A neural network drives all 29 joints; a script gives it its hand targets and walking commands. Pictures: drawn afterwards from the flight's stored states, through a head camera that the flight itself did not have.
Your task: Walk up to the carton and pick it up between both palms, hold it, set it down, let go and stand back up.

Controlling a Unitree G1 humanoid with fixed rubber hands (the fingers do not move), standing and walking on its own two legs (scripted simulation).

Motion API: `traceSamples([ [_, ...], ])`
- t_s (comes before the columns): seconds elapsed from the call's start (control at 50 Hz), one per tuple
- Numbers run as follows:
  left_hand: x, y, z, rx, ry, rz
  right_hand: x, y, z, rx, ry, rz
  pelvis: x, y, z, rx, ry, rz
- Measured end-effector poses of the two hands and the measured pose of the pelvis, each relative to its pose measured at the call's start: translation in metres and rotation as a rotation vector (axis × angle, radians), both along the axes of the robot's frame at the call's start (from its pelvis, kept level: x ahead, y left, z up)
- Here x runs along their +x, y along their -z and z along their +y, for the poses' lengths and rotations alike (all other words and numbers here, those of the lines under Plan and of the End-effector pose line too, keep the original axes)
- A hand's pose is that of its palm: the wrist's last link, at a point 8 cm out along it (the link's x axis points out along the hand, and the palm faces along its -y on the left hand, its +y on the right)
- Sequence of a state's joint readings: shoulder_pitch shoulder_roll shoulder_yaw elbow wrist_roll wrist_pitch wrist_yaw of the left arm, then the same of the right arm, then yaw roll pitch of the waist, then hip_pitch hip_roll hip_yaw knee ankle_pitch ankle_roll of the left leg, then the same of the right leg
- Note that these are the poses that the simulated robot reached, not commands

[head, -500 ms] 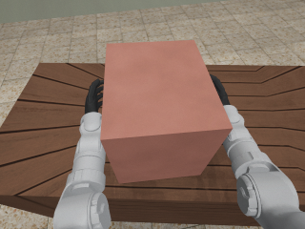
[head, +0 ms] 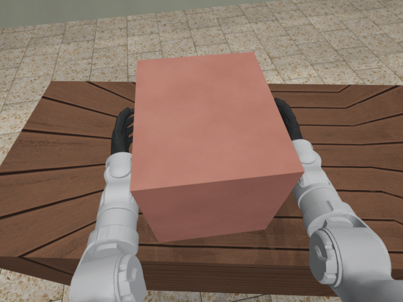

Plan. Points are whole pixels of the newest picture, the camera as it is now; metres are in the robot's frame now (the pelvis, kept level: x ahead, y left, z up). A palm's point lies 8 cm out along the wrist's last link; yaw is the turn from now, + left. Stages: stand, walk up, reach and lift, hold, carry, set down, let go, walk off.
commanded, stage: set down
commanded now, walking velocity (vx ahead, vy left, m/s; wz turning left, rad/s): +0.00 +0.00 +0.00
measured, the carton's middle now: (205, 150) +0.42 +0.02 +0.03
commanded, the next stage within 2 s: none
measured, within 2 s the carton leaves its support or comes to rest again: neither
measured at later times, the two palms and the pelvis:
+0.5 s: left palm (121, 150) +0.40 +0.19 +0.06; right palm (288, 136) +0.42 -0.15 +0.07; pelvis +0.00 +0.00 +0.00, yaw +0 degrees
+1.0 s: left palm (123, 152) +0.39 +0.19 +0.06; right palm (288, 139) +0.42 -0.16 +0.06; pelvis +0.00 +0.00 +0.00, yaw +0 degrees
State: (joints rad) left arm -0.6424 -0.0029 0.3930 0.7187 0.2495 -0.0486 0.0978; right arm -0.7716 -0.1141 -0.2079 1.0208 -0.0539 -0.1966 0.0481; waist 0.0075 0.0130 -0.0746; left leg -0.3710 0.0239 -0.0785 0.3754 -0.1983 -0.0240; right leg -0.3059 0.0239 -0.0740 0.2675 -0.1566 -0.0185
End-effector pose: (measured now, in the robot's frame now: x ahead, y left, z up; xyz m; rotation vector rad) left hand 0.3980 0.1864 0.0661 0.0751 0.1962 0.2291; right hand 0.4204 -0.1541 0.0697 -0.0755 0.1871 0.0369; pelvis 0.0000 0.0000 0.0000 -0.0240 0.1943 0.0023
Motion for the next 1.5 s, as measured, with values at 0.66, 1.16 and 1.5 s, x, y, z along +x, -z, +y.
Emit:
traceSamples([
  [0.66, -0.002, 0.004, 0.002, -0.03, 0.004, -0.005, -0.001, 0.001, 0.001, 0.012, -0.006, -0.01, 0.0, 0.0, 0.0, 0.0, 0.0, 0.0],
  [1.16, -0.007, 0.025, -0.001, -0.06, -0.028, 0.051, -0.001, 0.027, -0.006, -0.002, -0.017, 0.087, -0.002, 0.003, -0.004, 0.004, 0.003, 0.074],
  [1.5, -0.023, 0.046, -0.002, -0.08, -0.02, 0.063, -0.004, 0.02, -0.05, -0.024, 0.047, 0.065, -0.021, 0.009, -0.009, 0.008, 0.008, 0.136],
])
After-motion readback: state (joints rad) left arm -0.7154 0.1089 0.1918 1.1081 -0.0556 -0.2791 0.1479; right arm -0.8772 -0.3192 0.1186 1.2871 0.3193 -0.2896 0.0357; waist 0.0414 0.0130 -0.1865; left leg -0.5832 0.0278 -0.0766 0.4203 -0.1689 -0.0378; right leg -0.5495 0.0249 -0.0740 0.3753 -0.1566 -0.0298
